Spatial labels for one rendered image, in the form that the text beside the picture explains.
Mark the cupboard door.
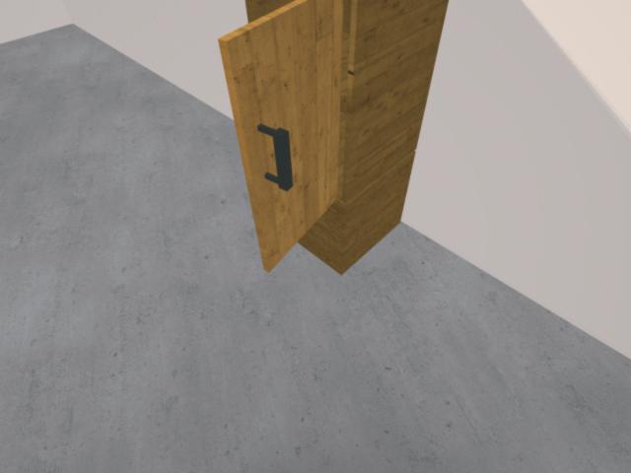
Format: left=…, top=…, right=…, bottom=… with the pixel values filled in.
left=218, top=0, right=344, bottom=273

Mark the handle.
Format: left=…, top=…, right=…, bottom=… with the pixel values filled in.
left=257, top=124, right=293, bottom=191

